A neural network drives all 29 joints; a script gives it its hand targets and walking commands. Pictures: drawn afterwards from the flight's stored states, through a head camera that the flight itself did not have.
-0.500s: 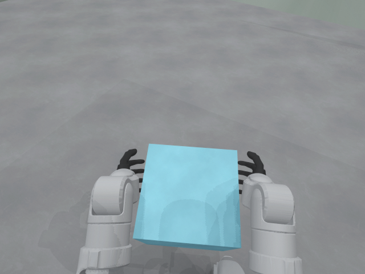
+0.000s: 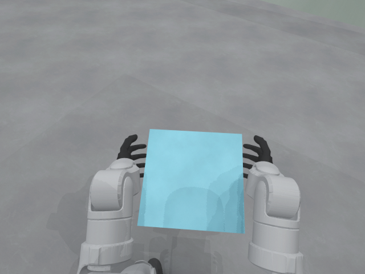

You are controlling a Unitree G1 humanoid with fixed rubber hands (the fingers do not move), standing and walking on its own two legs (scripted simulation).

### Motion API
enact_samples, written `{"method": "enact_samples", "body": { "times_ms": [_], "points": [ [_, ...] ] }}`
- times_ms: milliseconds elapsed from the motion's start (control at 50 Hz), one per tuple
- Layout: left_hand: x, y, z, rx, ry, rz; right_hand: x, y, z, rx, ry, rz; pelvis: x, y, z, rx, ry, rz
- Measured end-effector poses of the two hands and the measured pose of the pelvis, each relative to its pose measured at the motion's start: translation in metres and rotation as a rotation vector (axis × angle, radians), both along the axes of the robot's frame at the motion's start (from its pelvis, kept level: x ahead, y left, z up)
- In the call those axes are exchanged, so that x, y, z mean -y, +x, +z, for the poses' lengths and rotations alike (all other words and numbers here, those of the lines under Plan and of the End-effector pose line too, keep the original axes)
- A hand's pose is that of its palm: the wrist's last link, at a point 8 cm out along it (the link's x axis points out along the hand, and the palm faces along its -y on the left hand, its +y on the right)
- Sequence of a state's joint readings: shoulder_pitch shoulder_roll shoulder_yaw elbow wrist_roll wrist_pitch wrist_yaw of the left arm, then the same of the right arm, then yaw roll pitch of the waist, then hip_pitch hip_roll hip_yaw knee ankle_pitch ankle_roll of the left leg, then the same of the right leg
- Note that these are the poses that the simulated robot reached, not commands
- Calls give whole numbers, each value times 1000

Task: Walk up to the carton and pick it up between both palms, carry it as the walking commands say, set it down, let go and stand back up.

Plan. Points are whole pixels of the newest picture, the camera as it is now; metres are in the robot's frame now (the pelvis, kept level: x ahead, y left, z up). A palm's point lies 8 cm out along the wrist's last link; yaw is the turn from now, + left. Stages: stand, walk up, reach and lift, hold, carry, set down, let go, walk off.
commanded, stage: carry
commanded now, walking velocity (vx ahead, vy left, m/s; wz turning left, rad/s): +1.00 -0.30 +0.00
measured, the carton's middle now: (192, 184) +0.33 -0.01 -0.01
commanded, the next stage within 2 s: none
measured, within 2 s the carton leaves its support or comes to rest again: neither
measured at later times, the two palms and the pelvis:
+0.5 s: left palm (203, 57) +0.74 -0.04 +0.07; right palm (282, 57) +0.78 -0.30 +0.08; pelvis +0.45 -0.19 -0.02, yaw +0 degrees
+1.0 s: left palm (235, 16) +1.05 -0.18 +0.09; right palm (303, 17) +1.04 -0.44 +0.10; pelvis +0.73 -0.28 +0.01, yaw -4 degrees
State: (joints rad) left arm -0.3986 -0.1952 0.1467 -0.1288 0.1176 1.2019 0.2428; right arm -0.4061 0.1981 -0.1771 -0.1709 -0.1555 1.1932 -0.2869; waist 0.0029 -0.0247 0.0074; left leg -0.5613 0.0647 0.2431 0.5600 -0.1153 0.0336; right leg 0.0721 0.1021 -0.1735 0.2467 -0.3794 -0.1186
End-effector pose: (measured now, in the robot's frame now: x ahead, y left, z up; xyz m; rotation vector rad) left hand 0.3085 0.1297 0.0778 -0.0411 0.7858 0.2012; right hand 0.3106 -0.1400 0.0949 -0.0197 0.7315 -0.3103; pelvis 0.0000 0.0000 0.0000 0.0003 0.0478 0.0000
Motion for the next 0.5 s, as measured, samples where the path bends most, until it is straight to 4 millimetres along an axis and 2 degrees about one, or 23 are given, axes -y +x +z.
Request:
{"method": "enact_samples", "body": {
  "times_ms": [60, 100, 220, 280, 340, 400, 460, 500],
  "points": [
    [14, 62, 0, 44, 9, -21, 14, 59, 4, 39, -26, 7, 12, 67, -13, 10, 29, -30],
    [26, 97, 1, 26, 22, -39, 25, 91, 2, 20, -29, 3, 19, 101, -10, 10, 39, -50],
    [67, 185, -2, -92, 53, -83, 66, 161, -16, -102, -5, -37, 44, 191, 7, 33, 18, -39],
    [86, 229, -2, -109, 61, -91, 86, 206, -16, -121, -2, -39, 65, 239, 10, 55, 14, -38],
    [105, 281, 0, -85, 49, -59, 105, 268, -9, -95, 1, -24, 94, 294, 8, 61, 7, -26],
    [124, 340, 4, -24, 42, 4, 124, 344, -3, -33, 13, 18, 130, 355, -4, 50, -1, 2],
    [147, 402, 2, 40, 53, 77, 146, 423, -8, 32, 27, 90, 171, 419, -25, 42, 9, 25],
    [166, 435, -3, 22, 78, 99, 165, 465, -19, 18, 42, 125, 191, 450, -24, 44, -8, 5]
  ]
}}
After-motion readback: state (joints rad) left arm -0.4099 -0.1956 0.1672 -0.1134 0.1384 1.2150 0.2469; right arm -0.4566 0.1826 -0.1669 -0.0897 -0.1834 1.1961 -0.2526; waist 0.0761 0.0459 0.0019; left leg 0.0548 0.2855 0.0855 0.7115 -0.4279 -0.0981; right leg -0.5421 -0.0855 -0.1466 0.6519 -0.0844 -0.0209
